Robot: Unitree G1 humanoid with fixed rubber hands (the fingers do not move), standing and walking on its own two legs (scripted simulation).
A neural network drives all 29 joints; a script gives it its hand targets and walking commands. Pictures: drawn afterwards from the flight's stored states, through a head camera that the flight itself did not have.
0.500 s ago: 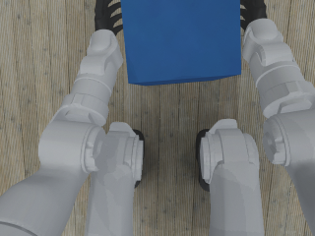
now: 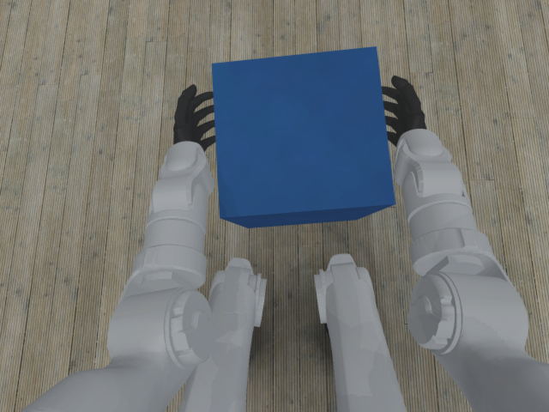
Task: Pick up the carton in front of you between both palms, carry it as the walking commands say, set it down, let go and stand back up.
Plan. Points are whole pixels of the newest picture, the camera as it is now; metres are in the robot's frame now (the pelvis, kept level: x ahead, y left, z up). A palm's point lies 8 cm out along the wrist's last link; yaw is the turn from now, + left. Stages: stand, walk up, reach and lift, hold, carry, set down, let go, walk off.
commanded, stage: reach and lift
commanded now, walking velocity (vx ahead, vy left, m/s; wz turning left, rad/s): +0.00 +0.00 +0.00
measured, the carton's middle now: (298, 157) +0.47 -0.03 -0.14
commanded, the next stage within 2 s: none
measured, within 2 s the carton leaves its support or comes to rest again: neither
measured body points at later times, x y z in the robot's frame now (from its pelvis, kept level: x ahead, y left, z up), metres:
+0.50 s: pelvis +0.05 +0.00 +0.14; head +0.20 -0.02 +0.56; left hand +0.45 +0.13 +0.09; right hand +0.45 -0.17 +0.08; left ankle +0.11 +0.13 -0.45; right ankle +0.11 -0.13 -0.45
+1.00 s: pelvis +0.10 +0.00 +0.26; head +0.13 +0.00 +0.71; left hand +0.42 +0.14 +0.24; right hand +0.41 -0.16 +0.23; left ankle +0.11 +0.13 -0.45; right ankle +0.11 -0.13 -0.45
